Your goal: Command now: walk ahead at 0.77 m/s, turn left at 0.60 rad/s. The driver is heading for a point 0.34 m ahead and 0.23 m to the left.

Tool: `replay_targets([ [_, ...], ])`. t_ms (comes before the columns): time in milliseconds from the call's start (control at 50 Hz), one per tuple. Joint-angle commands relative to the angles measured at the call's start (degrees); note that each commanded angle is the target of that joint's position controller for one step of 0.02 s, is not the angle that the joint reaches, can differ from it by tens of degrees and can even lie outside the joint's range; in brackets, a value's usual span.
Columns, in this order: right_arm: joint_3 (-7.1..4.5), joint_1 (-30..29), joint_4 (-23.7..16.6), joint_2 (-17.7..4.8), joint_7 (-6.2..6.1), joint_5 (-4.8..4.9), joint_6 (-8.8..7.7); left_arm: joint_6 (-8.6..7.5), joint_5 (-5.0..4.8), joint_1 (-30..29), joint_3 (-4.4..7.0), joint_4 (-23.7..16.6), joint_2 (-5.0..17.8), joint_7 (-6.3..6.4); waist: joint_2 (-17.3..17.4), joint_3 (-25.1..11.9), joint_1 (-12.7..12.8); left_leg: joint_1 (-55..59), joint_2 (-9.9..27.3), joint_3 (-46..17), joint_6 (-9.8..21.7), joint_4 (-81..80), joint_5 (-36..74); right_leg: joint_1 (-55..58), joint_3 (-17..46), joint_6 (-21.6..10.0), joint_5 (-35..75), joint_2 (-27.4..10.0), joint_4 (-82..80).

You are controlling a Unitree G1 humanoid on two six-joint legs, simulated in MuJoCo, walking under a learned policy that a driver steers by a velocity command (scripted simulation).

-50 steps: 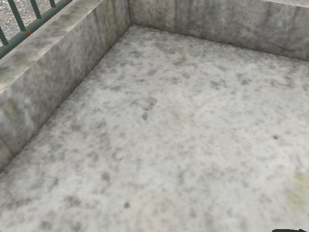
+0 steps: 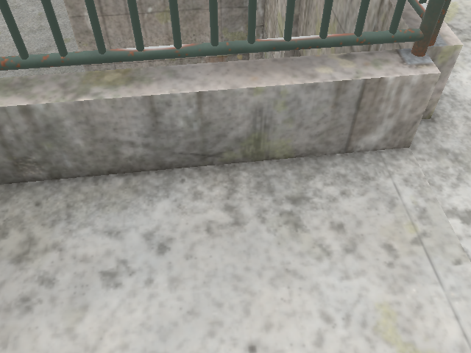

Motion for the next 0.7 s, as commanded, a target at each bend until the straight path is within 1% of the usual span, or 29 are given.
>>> replay_targets([
  [20, 0.71, -4.2, -4.0, 0.1, 1.18, -0.50, -1.40, -1.80, -0.86, -5.7, -0.72, -3.5, 1.9, 0.72, -2.7, 8.0, -2.3, 9.5, -4.4, 9.9, 0.5, -13.3, 9.7, -15.2, -3.6, 5.8, 57.7, -10.9, -5.6],
  [40, 1.00, -3.8, -4.0, 0.5, 1.70, -0.74, -1.81, -2.06, -1.16, -5.4, -0.55, -3.5, 3.6, 1.46, -3.0, 6.3, -2.6, 13.9, -6.3, 12.3, 0.7, -19.4, 13.3, -13.7, -4.3, 6.1, 63.8, -11.6, -2.6],
  [60, 0.87, -2.1, -3.3, -0.1, 2.18, -0.98, -1.89, -2.36, -1.56, -5.1, -0.21, -3.6, 5.5, 2.44, -4.1, 3.5, -3.3, 19.4, -8.4, 13.6, 1.2, -23.2, 16.9, -11.8, -4.6, 6.6, 69.2, -12.7, 1.7],
  [80, 0.35, 1.7, -1.8, -1.5, 2.30, -1.31, -1.56, -2.27, -1.96, -5.5, 0.29, -4.0, 7.6, 3.38, -5.9, 0.2, -5.0, 25.1, -10.8, 14.2, 1.7, -24.6, 17.0, -10.0, -4.3, 7.4, 74.2, -13.7, 7.1],
  [100, -1.98, 2.8, -4.4, -5.8, 2.16, 2.50, -2.18, -0.92, -3.26, -7.4, 1.92, -6.6, 14.5, 5.41, -11.1, -4.7, -6.6, 31.6, -12.1, 10.8, 0.9, -23.1, 13.6, -8.9, -1.3, 10.4, 82.4, -14.9, 13.9],
  [120, -4.10, 12.8, -2.2, -11.1, 1.70, 3.06, -1.59, 0.24, -2.45, -12.2, 2.37, -8.3, 15.2, 6.03, -10.6, -9.2, -13.0, 40.9, -12.3, 8.3, 2.2, -23.7, 12.7, -10.3, -0.3, 11.7, 81.3, -15.1, 25.2],
  [140, -5.61, 24.7, 1.1, -13.8, 0.56, 2.82, -0.70, 1.01, -2.63, -17.0, 2.37, -9.8, 14.0, 5.61, -4.1, -10.9, -18.9, 52.3, -8.3, 2.4, 5.7, -29.5, 20.8, -17.2, -0.3, 12.6, 60.6, -11.7, 47.8],
  [160, -4.67, 26.8, 2.9, -11.4, -1.34, 1.93, -0.23, 0.67, -1.79, -22.2, 0.32, -11.1, 5.4, 3.48, 13.6, -4.8, -18.9, 56.8, -5.1, -2.2, 7.8, -37.7, 33.1, -30.9, 0.7, 13.5, -8.8, 1.2, 74.2],
  [180, -3.04, 16.1, -1.4, -13.2, -1.52, -2.55, -2.50, -0.33, -0.98, -5.6, -1.57, -13.8, -1.3, 2.42, 18.3, -12.4, -2.6, 62.5, 4.2, -23.3, 17.2, -27.3, 57.2, -43.9, 15.4, 13.6, -19.3, 1.3, 89.1],
  [200, -4.01, 12.6, -6.6, -13.4, -0.97, -3.67, -3.11, -1.19, -1.24, -3.4, -1.54, -15.1, 4.1, 1.60, 6.3, -26.0, -4.5, 66.4, 10.6, -35.0, 23.7, -34.6, 41.5, -43.8, 23.8, 11.6, -15.2, 0.0, 87.8],
  [220, -4.81, 6.0, -9.7, -13.7, -0.84, -1.37, -3.17, -1.44, -1.89, -7.3, -0.69, -16.9, 7.3, 1.27, -3.4, -17.1, -1.7, 56.8, 8.3, -36.9, 23.2, -41.9, 20.3, -45.9, 22.5, 8.7, -12.2, -1.5, 80.2],
  [240, -4.42, -0.1, -11.5, -11.6, -1.02, 1.08, -3.09, -0.78, -1.30, -9.0, 0.08, -16.8, 8.5, 1.67, -11.5, -11.1, 1.9, 47.3, 5.8, -35.3, 20.3, -46.0, 6.4, -45.1, 21.5, 7.9, -8.5, -4.7, 73.7],
  [260, -4.04, -2.4, -12.7, -11.1, -1.15, 1.62, -3.03, 0.16, -0.84, -9.5, 0.22, -16.8, 8.7, 1.90, -11.8, -6.6, 3.2, 38.7, 5.1, -35.5, 19.4, -47.9, 6.5, -43.0, 21.3, 8.7, -7.0, -5.4, 69.9],
  [300, -4.18, -3.2, -13.0, -10.5, -1.81, 1.40, -2.60, 1.91, -0.21, -11.3, 0.72, -17.4, 8.9, 2.48, -9.2, -2.6, 3.5, 29.0, -0.3, -28.0, 16.9, -47.7, 16.0, -38.3, 21.2, 11.1, -5.7, -7.0, 59.2],
  [340, -4.59, -1.4, -11.9, -10.7, -3.15, 1.58, -1.68, 2.26, 0.37, -15.2, -0.22, -18.9, 5.3, 3.19, -6.8, -4.2, 2.1, 25.9, -5.5, -21.1, 14.1, -43.8, 27.3, -35.6, 18.8, 12.9, -1.7, -5.7, 46.2],
  [360, -4.77, -0.7, -11.5, -11.0, -4.02, 1.55, -0.79, 2.57, 0.03, -15.9, -0.51, -19.0, 4.3, 3.47, -4.7, -7.0, 1.5, 27.6, -6.3, -19.1, 12.6, -41.7, 30.6, -34.9, 17.9, 13.7, 1.6, -4.9, 41.7],
  [400, -4.80, -0.1, -11.4, -10.4, -5.51, 1.94, 1.03, 3.13, -0.92, -16.7, -0.63, -18.6, 4.0, 3.63, -0.5, -12.3, 0.0, 30.2, -7.5, -16.4, 8.7, -38.2, 29.4, -32.7, 17.2, 14.2, 9.6, -4.4, 35.1],
  [420, -4.67, 0.2, -11.4, -9.9, -5.97, 2.12, 1.71, 3.27, -1.10, -18.1, -0.58, -18.7, 4.2, 3.53, 1.2, -13.2, -1.1, 30.8, -7.7, -16.3, 7.2, -37.3, 26.3, -32.2, 17.0, 14.1, 12.5, -4.4, 32.6],
  [440, -4.44, 0.6, -11.4, -9.2, -6.25, 2.09, 2.22, 3.35, -1.11, -19.8, -0.57, -19.0, 4.2, 3.39, 2.9, -13.2, -2.1, 31.2, -7.4, -16.9, 6.2, -36.7, 22.6, -32.0, 17.0, 13.9, 14.2, -4.5, 30.5],
  [500, -3.65, 0.8, -12.2, -7.3, -6.26, 0.84, 2.91, 2.91, -1.06, -23.8, -0.26, -19.7, 4.8, 2.85, 6.4, -10.8, -4.2, 34.2, -4.6, -21.8, 5.9, -35.0, 14.9, -33.7, 18.1, 12.1, 13.1, -5.4, 26.0],
  [540, -3.16, -0.7, -13.0, -6.6, -5.97, 0.38, 2.87, 2.02, -0.66, -24.3, 0.26, -19.7, 5.9, 2.25, 7.2, -9.4, -3.9, 35.8, -2.8, -24.8, 5.9, -32.5, 13.5, -32.6, 18.4, 9.8, 12.0, -6.0, 21.1],
  [560, -2.92, -2.2, -13.4, -6.4, -5.78, 0.54, 2.79, 1.51, -0.52, -22.7, 0.57, -19.1, 6.0, 1.97, 7.2, -8.8, -2.5, 35.1, -3.4, -25.1, 5.1, -31.0, 11.8, -28.7, 18.0, 8.3, 15.0, -6.2, 15.5],
  [580, -2.63, -2.9, -13.4, -5.9, -5.42, 0.54, 2.59, 0.99, -0.26, -20.7, 0.79, -18.3, 5.8, 1.78, 6.2, -8.3, -1.0, 32.7, -5.2, -24.2, 3.5, -29.2, 8.1, -22.0, 18.0, 6.5, 23.5, -7.2, 9.0],
  [600, -1.85, 0.3, -13.3, -3.5, -4.93, -0.55, 2.09, 0.76, 0.77, -20.3, 1.03, -18.7, 7.9, 1.88, -0.5, -10.0, -2.6, 28.1, -9.3, -20.3, 0.9, -22.2, -5.3, -13.6, 25.4, 2.9, 39.0, -14.9, 9.3],
  [620, -1.87, 5.9, -12.4, -3.9, -4.77, -0.34, 1.65, 1.41, 2.44, -19.4, 1.10, -18.9, 9.4, 2.08, -13.6, -9.6, -5.0, 19.3, -17.0, -14.4, -3.6, -11.1, -32.9, -7.6, 37.1, -7.3, 60.2, -25.5, 9.8],
  [640, -2.66, 5.8, -12.6, -7.9, -4.59, -0.18, 1.50, 1.90, 1.40, -14.8, 1.07, -16.7, 7.2, 2.06, -17.7, -13.2, -3.6, 15.6, -14.5, -12.1, -6.9, -3.2, -38.0, -6.6, 48.1, -13.3, 54.2, -31.3, 7.7],
  [660, -3.71, 2.9, -11.6, -11.4, -4.70, 0.12, 2.07, 2.37, 0.20, -14.3, 0.94, -16.9, 6.2, 2.02, -10.9, -12.6, -1.3, 14.9, -12.7, -12.0, -8.5, 2.9, -35.7, -6.9, 44.9, -12.1, 44.6, -28.1, 8.6],
  [680, -3.89, 0.3, -11.2, -10.9, -4.98, 0.15, 2.99, 3.05, -0.43, -14.3, 1.13, -16.5, 6.6, 2.22, -6.9, -11.2, -0.8, 13.8, -12.2, -10.6, -9.4, 5.7, -32.7, -8.5, 39.7, -9.1, 37.2, -25.0, 8.7],
  [700, -3.71, -0.7, -11.0, -9.9, -5.20, 0.14, 3.91, 3.59, -0.74, -15.4, 0.94, -16.7, 6.6, 2.35, -5.5, -9.5, -0.8, 13.8, -11.6, -10.1, -10.0, 6.6, -30.6, -11.1, 36.8, -7.1, 32.0, -22.9, 8.0],
])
